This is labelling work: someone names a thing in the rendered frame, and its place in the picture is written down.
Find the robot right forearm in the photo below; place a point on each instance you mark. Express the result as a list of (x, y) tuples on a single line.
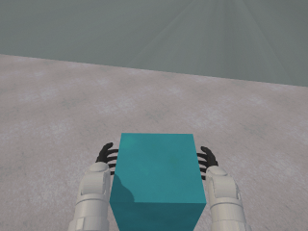
[(227, 209)]

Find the carton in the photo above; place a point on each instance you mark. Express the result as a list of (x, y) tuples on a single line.
[(157, 184)]

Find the left robot hand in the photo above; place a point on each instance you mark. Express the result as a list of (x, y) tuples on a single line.
[(103, 156)]

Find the right robot hand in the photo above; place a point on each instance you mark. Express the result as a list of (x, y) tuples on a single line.
[(209, 157)]

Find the robot left forearm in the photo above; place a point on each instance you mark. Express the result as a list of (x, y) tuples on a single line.
[(91, 208)]

